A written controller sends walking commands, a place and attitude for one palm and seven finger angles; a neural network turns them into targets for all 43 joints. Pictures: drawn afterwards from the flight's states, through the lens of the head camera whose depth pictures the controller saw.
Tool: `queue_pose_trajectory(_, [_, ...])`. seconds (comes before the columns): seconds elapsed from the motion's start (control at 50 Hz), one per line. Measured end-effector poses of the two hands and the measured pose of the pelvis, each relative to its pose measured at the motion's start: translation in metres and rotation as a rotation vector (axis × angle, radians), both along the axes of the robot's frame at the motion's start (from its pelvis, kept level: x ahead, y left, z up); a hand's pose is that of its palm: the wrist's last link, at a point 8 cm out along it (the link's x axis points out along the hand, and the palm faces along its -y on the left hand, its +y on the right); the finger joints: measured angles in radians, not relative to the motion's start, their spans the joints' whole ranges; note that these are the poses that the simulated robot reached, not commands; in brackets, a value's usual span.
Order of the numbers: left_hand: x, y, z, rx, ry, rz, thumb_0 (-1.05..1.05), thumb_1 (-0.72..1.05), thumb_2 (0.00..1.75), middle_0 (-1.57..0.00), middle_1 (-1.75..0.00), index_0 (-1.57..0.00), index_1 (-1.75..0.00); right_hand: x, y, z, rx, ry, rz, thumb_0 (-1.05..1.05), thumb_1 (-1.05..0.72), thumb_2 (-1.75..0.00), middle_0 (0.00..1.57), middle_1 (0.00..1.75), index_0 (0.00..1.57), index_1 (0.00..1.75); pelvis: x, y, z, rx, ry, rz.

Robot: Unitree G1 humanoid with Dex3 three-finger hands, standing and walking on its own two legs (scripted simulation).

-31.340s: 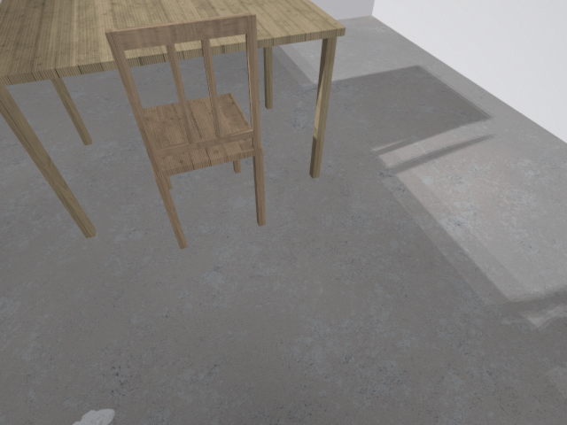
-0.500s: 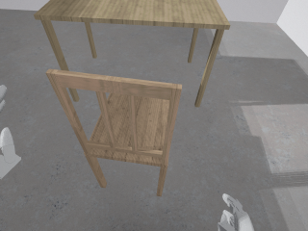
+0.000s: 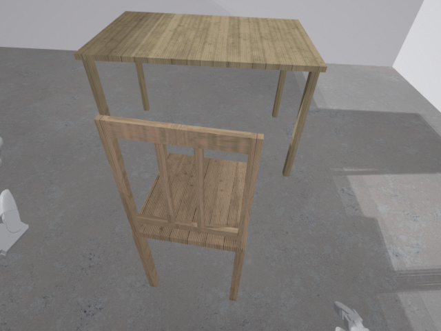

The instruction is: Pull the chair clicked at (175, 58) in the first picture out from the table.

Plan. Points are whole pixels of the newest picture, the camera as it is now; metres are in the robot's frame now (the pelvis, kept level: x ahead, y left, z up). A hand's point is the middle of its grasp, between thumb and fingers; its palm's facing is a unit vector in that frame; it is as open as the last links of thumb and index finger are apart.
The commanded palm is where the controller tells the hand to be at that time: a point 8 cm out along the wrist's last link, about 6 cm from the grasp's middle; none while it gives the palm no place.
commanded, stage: stop stepping back and stand still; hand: left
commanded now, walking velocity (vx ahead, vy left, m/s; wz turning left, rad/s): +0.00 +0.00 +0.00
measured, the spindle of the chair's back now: (166, 186) +0.51 +0.18 -0.08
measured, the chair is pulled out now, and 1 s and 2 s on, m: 0.58 0.58 0.58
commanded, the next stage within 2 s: let the arm hang, fingers relaxed in 0.60 s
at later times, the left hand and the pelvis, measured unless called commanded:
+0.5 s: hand (46, 206) +0.24 +0.28 +0.16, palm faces +0.39 -0.78 -0.49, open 7.4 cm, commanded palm +0.18 +0.31 +0.18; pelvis +0.04 +0.01 +0.00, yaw -1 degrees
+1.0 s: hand out of the picture +0.08 +0.17 -0.16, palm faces +0.05 -0.99 -0.16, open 7.1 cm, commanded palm none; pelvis +0.01 +0.00 +0.00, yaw +0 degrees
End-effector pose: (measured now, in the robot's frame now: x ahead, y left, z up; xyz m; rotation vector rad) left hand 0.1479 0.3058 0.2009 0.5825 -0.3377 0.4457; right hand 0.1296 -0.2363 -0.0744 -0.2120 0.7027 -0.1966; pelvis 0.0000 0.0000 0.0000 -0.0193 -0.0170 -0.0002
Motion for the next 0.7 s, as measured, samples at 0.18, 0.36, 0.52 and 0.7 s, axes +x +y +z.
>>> queue_pose_trajectory(0.18, [0.028, 0.000, -0.043, -0.139, 0.148, 0.005, 0.01, 0.89, 0.90, -0.21, -0.31, -0.20, -0.30, 0.018, 0.012, 0.002, 0.014, 0.013, 0.005, 0.01, -0.91, -0.89, 0.20, 0.30, 0.21, 0.30, 0.016, 0.005, 0.003, 0.008, 0.007, -0.016])
queue_pose_trajectory(0.36, [0.048, -0.003, -0.012, -0.025, 0.081, -0.079, 0.02, 0.89, 0.90, -0.21, -0.31, -0.21, -0.30, 0.044, 0.012, 0.011, -0.012, 0.003, 0.006, 0.01, -0.91, -0.89, 0.20, 0.30, 0.21, 0.30, 0.033, 0.008, 0.004, 0.003, 0.012, -0.003])
queue_pose_trajectory(0.52, [0.053, 0.008, -0.020, -0.042, 0.142, -0.044, 0.01, 0.89, 0.90, -0.21, -0.31, -0.21, -0.30, 0.060, 0.013, 0.012, 0.011, -0.016, -0.019, 0.01, -0.91, -0.89, 0.20, 0.30, 0.20, 0.30, 0.039, 0.012, 0.004, 0.006, 0.011, -0.010])
queue_pose_trajectory(0.7, [0.040, 0.004, -0.029, -0.098, 0.147, -0.038, 0.02, 0.89, 0.90, -0.21, -0.31, -0.21, -0.30, 0.054, 0.014, 0.014, -0.011, 0.007, 0.005, 0.01, -0.91, -0.89, 0.20, 0.30, 0.20, 0.30, 0.034, 0.011, 0.005, 0.002, 0.005, -0.001])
